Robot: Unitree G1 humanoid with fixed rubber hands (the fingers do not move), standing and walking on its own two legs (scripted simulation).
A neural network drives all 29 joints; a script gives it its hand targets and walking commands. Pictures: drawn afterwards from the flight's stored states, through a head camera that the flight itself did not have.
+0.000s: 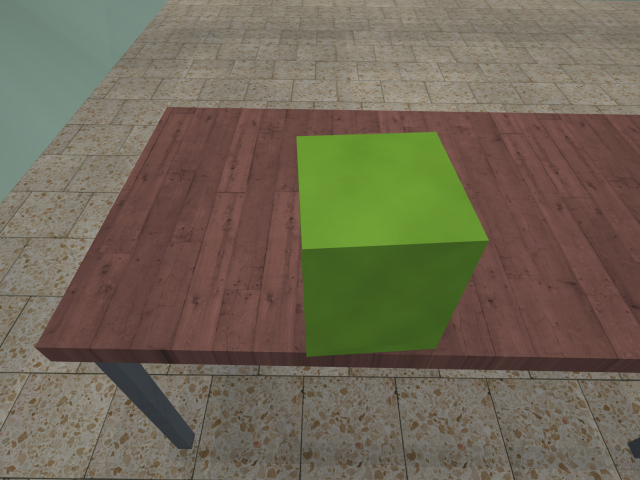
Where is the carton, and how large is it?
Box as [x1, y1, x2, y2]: [296, 132, 488, 356]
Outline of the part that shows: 436,132 296,136 306,356 435,348 488,241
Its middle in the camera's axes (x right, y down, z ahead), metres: +0.07 +0.01 +0.57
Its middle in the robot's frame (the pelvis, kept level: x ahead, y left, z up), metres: +0.43 -0.07 +0.04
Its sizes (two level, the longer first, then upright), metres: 0.210 0.200 0.250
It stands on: a table, 0.69 m high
